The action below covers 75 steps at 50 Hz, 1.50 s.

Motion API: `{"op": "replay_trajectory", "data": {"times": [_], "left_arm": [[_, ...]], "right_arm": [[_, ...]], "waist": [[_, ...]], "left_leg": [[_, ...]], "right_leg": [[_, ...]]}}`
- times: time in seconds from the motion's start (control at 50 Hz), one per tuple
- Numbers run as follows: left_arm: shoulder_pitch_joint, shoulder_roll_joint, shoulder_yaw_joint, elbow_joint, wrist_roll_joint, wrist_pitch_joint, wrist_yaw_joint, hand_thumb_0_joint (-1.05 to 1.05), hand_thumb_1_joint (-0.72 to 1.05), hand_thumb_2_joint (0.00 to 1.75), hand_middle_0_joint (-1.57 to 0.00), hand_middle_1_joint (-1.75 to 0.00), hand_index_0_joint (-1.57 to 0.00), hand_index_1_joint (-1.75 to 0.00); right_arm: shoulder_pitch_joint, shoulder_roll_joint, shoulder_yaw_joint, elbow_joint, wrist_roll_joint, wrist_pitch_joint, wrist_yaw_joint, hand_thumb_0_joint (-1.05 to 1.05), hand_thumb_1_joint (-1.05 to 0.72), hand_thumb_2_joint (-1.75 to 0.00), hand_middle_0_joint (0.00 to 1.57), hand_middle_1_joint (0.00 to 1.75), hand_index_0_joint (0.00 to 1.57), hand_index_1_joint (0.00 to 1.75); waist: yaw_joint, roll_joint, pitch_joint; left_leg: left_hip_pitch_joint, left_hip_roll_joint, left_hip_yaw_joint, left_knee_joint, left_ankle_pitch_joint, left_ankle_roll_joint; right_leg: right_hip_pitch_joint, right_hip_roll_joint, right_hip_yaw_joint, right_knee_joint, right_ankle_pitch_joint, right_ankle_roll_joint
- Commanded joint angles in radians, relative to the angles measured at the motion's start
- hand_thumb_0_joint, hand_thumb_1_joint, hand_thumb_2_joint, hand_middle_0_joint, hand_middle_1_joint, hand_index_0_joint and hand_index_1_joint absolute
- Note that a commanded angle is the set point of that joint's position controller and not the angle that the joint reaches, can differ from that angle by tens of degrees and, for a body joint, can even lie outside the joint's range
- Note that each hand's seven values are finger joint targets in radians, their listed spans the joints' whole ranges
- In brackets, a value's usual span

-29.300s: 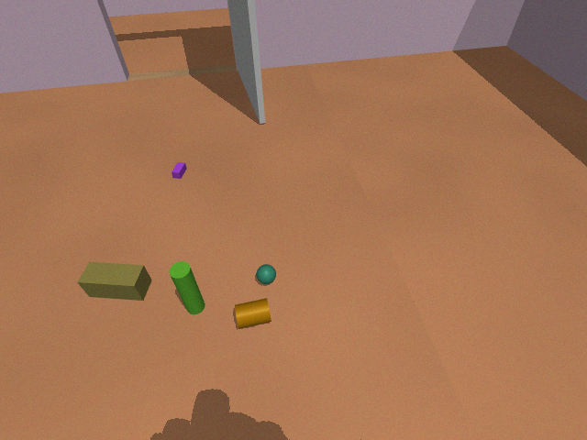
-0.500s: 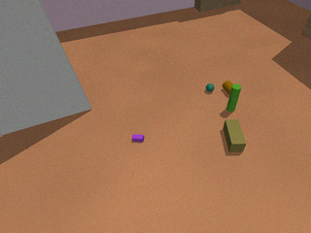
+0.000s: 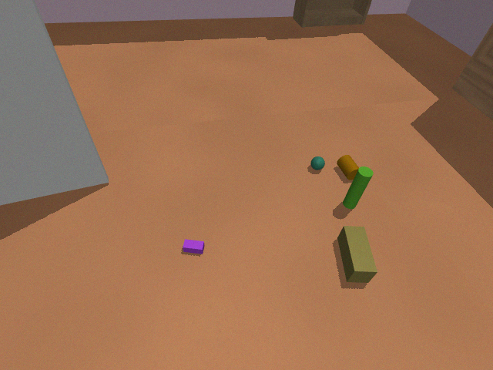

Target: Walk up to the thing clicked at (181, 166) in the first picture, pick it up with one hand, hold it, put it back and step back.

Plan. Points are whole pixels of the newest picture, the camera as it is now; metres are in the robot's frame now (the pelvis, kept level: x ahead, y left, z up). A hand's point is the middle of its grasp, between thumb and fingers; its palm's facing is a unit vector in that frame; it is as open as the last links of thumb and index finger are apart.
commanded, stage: walk up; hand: left
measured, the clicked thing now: (193, 246) +0.76 +0.23 -0.75
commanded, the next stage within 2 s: none
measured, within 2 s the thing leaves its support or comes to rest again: neither
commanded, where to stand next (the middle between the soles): +0.36 -0.02 m, yaw -2 degrees
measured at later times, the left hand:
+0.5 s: hand (134, 322) +0.24 +0.22 -0.11, palm faces -0.05 -0.91 -0.41, open 7.4 cm
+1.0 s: hand (125, 280) +0.34 +0.28 -0.17, palm faces -0.08 -0.94 -0.33, open 7.4 cm
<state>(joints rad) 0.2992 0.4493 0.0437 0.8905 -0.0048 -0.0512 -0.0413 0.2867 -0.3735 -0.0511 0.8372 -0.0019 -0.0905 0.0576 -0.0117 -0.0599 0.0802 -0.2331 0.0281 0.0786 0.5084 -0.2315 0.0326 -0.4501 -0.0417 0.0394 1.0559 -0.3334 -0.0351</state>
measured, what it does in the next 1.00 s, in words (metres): walks ahead: right foot, then left foot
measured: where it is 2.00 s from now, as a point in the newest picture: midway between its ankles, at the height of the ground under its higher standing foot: (244, 356)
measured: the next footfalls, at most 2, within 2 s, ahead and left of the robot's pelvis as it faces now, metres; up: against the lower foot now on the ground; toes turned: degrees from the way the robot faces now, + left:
right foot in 0.28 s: +0.24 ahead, -0.15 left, +0.00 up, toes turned -6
left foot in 0.76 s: +0.36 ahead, +0.12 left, +0.00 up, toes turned +0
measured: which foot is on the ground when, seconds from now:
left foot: down 0.00-0.30, up 0.32-0.74, down 0.76-1.00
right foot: up 0.00-0.26, down 0.28-0.78, up 0.80-1.00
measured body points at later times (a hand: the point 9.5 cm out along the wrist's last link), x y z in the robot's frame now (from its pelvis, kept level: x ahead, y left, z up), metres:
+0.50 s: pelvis +0.16 -0.04 +0.00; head +0.17 -0.08 +0.45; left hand +0.24 +0.27 -0.09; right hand +0.20 -0.36 -0.14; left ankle +0.18 +0.11 -0.67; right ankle +0.20 -0.15 -0.74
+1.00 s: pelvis +0.28 +0.01 +0.00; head +0.31 +0.04 +0.44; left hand +0.34 +0.33 -0.14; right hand +0.35 -0.31 -0.09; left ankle +0.33 +0.12 -0.74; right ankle +0.30 -0.15 -0.69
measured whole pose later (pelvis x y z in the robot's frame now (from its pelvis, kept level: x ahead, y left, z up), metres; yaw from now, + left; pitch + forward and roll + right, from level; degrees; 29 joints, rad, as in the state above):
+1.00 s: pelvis +0.28 +0.01 +0.00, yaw -2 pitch -2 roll -1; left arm 0.28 0.43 0.03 0.89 0.00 -0.02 -0.02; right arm 0.26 -0.37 -0.03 0.84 -0.01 -0.07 0.02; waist 0.00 -0.06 0.12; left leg -0.29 0.05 0.06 0.55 -0.22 0.02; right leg -0.42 -0.04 0.02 0.92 -0.41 -0.02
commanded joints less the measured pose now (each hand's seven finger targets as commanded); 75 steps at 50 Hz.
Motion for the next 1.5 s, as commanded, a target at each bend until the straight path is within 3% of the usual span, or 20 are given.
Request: {"op": "replay_trajectory", "data": {"times": [0.0,0.18,0.24,0.26,0.28,0.32,0.38,0.44,0.56,0.72,0.76,0.8,0.88,1.04,1.12,1.16,1.18,1.26,1.36,1.48], "left_arm": [[0.062,0.146,0.05,-0.055,0.001,-0.01,0.0,0.0,0.9,0.9,-0.2,-0.3,-0.2,-0.3],[-0.081,0.119,0.056,-0.091,0.015,-0.027,-0.021,0.0,0.9,0.9,-0.2,-0.3,-0.2,-0.3],[0.09,0.17,0.084,-0.031,0.017,-0.044,-0.002,0.0,0.9,0.9,-0.2,-0.3,-0.2,-0.3],[0.163,0.226,0.106,-0.022,0.024,-0.053,0.009,0.0,0.9,0.9,-0.2,-0.3,-0.2,-0.3],[0.167,0.294,0.12,-0.047,0.021,-0.06,0.021,0.0,0.9,0.9,-0.2,-0.3,-0.2,-0.3],[0.098,0.293,0.11,-0.067,0.001,-0.051,0.023,0.0,0.9,0.9,-0.2,-0.3,-0.2,-0.3],[0.022,0.212,0.086,-0.088,-0.005,-0.053,0.029,0.0,0.9,0.9,-0.2,-0.3,-0.2,-0.3],[0.017,0.203,0.08,-0.096,0.003,-0.06,0.026,0.0,0.9,0.9,-0.2,-0.3,-0.2,-0.3],[0.036,0.216,0.091,-0.121,0.017,-0.058,0.016,0.0,0.9,0.9,-0.2,-0.3,-0.2,-0.3],[0.007,0.166,0.048,-0.128,0.014,-0.027,0.02,0.0,0.9,0.9,-0.2,-0.3,-0.2,-0.3],[0.086,0.063,0.015,-0.125,0.003,-0.017,0.021,0.0,0.9,0.9,-0.2,-0.3,-0.2,-0.3],[0.098,0.195,0.047,-0.071,0.012,0.004,0.044,0.0,0.9,0.9,-0.2,-0.3,-0.2,-0.3],[0.092,0.155,0.044,-0.047,-0.001,0.01,0.035,0.0,0.9,0.9,-0.2,-0.3,-0.2,-0.3],[0.019,0.111,0.037,-0.004,0.002,0.021,0.047,0.0,0.9,0.9,-0.2,-0.3,-0.2,-0.3],[0.036,0.143,0.045,0.037,0.016,0.006,0.056,0.0,0.9,0.9,-0.2,-0.3,-0.2,-0.3],[-0.104,0.234,0.049,0.003,0.022,-0.008,0.056,0.0,0.9,0.9,-0.2,-0.3,-0.2,-0.3],[-0.176,0.253,0.047,-0.003,0.02,0.0,0.053,0.0,0.9,0.9,-0.2,-0.3,-0.2,-0.3],[-0.209,0.146,0.016,0.017,0.012,0.008,0.048,0.0,0.9,0.9,-0.2,-0.3,-0.2,-0.3],[-0.231,0.14,0.012,0.069,0.009,0.018,0.041,0.0,0.9,0.9,-0.2,-0.3,-0.2,-0.3],[-0.263,0.12,0.007,0.116,0.004,0.018,0.038,0.0,0.9,0.9,-0.2,-0.3,-0.2,-0.3]], "right_arm": [[0.055,-0.276,-0.081,-0.069,0.002,-0.02,-0.031,0.0,-0.9,-0.9,0.2,0.3,0.2,0.3],[0.047,-0.286,-0.083,-0.094,-0.004,0.0,-0.026,0.0,-0.9,-0.9,0.2,0.3,0.2,0.3],[0.038,-0.24,-0.063,-0.115,0.0,0.009,-0.028,0.0,-0.9,-0.9,0.2,0.3,0.2,0.3],[0.086,-0.186,-0.043,-0.121,0.002,0.007,-0.026,0.0,-0.9,-0.9,0.2,0.3,0.2,0.3],[0.144,-0.137,-0.021,-0.119,0.0,0.013,-0.022,0.0,-0.9,-0.9,0.2,0.3,0.2,0.3],[0.107,-0.274,-0.058,-0.077,-0.007,0.034,-0.04,0.0,-0.9,-0.9,0.2,0.3,0.2,0.3],[0.114,-0.246,-0.051,-0.034,0.009,0.042,-0.029,0.0,-0.9,-0.9,0.2,0.3,0.2,0.3],[0.131,-0.223,-0.054,-0.022,-0.006,0.05,-0.014,0.0,-0.9,-0.9,0.2,0.3,0.2,0.3],[0.019,-0.219,-0.061,-0.041,-0.024,0.046,0.007,0.0,-0.9,-0.9,0.2,0.3,0.2,0.3],[0.101,-0.223,-0.072,0.01,-0.023,0.007,-0.024,0.0,-0.9,-0.9,0.2,0.3,0.2,0.3],[0.137,-0.345,-0.097,-0.008,-0.033,-0.003,-0.041,0.0,-0.9,-0.9,0.2,0.3,0.2,0.3],[0.101,-0.372,-0.109,-0.021,-0.004,0.008,-0.04,0.0,-0.9,-0.9,0.2,0.3,0.2,0.3],[0.052,-0.286,-0.07,-0.036,-0.002,-0.002,-0.056,0.0,-0.9,-0.9,0.2,0.3,0.2,0.3],[-0.05,-0.262,-0.044,-0.052,-0.005,0.03,-0.068,0.0,-0.9,-0.9,0.2,0.3,0.2,0.3],[-0.113,-0.199,-0.014,-0.049,0.017,0.057,-0.063,0.0,-0.9,-0.9,0.2,0.3,0.2,0.3],[-0.075,-0.148,0.003,-0.023,0.019,0.072,-0.067,0.0,-0.9,-0.9,0.2,0.3,0.2,0.3],[-0.064,-0.2,-0.017,0.019,0.013,0.077,-0.073,0.0,-0.9,-0.9,0.2,0.3,0.2,0.3],[-0.074,-0.209,-0.015,0.093,0.018,0.059,-0.061,0.0,-0.9,-0.9,0.2,0.3,0.2,0.3],[-0.16,-0.201,0.007,0.138,0.001,0.059,-0.051,0.0,-0.9,-0.9,0.2,0.3,0.2,0.3],[-0.177,-0.205,0.018,0.208,-0.007,0.043,-0.05,0.0,-0.9,-0.9,0.2,0.3,0.2,0.3]], "waist": [[0.001,0.227,-0.024],[-0.019,0.186,-0.009],[0.074,0.035,-0.118],[0.101,-0.134,-0.181],[0.082,-0.245,-0.198],[0.078,-0.103,-0.103],[0.03,-0.06,-0.028],[0.019,-0.078,-0.017],[0.049,-0.089,0.02],[-0.029,0.054,-0.07],[-0.024,0.371,-0.097],[-0.022,0.259,-0.045],[0.009,0.224,-0.057],[0.01,0.254,-0.1],[0.058,0.114,-0.136],[-0.002,-0.106,-0.067],[-0.002,-0.133,-0.043],[-0.019,-0.091,-0.098],[0.017,-0.067,-0.056],[0.022,0.038,-0.086]], "left_leg": [[0.117,0.233,-0.19,-0.246,0.251,0.164],[0.068,0.217,-0.105,-0.162,0.232,0.163],[-0.041,0.163,-0.067,0.113,0.149,0.107],[-0.137,0.071,0.008,0.359,0.046,0.071],[-0.329,-0.042,-0.012,0.525,-0.291,0.017],[-0.372,0.012,-0.11,0.636,-0.296,0.011],[-0.324,0.056,-0.159,0.576,-0.168,0.005],[-0.271,0.047,-0.127,0.519,-0.08,-0.014],[-0.297,0.077,-0.087,0.273,-0.012,-0.053],[0.117,0.002,-0.026,-0.008,0.062,0.0],[0.23,0.304,-0.522,-0.193,-0.06,0.102],[0.142,0.407,-0.655,-0.229,-0.116,0.254],[0.092,0.242,-0.268,-0.134,0.359,0.155],[-0.051,0.229,-0.151,-0.022,0.479,0.163],[-0.152,0.169,-0.127,0.12,0.139,0.066],[-0.164,0.006,-0.056,0.25,-0.256,-0.013],[-0.038,0.02,-0.069,0.293,-0.3,-0.01],[0.06,0.064,-0.102,0.009,0.014,0.005],[0.008,0.061,-0.119,-0.061,-0.113,0.001],[0.003,0.099,-0.146,-0.171,-0.023,-0.003]], "right_leg": [[-0.106,-0.042,0.022,-0.087,0.082,0.027],[0.073,-0.019,-0.091,-0.449,0.165,0.009],[0.4,0.007,-0.064,-0.555,0.167,-0.017],[0.524,-0.093,0.092,-0.661,0.035,-0.05],[0.614,-0.324,0.489,-0.748,-0.051,-0.106],[0.468,-0.383,0.583,-0.795,-0.108,-0.228],[0.331,-0.242,0.262,-0.797,0.066,-0.146],[0.242,-0.199,0.146,-0.807,0.129,-0.163],[0.228,-0.196,0.098,-0.854,-0.093,-0.183],[0.097,-0.143,-0.021,-0.479,0.18,-0.099],[-0.12,0.06,-0.103,-0.102,-0.17,-0.001],[-0.139,0.005,-0.011,0.04,-0.251,-0.011],[-0.053,-0.022,0.037,-0.036,-0.097,-0.009],[0.151,0.005,-0.074,-0.306,0.027,0.027],[0.339,-0.023,-0.004,-0.576,0.204,-0.014],[0.163,-0.304,0.368,-0.73,0.158,-0.157],[0.018,-0.319,0.361,-0.72,0.106,-0.202],[0.102,-0.134,0.108,-0.616,0.15,-0.036],[0.119,-0.118,0.136,-0.741,-0.159,-0.012],[0.243,-0.093,0.082,-0.724,0.038,-0.007]]}}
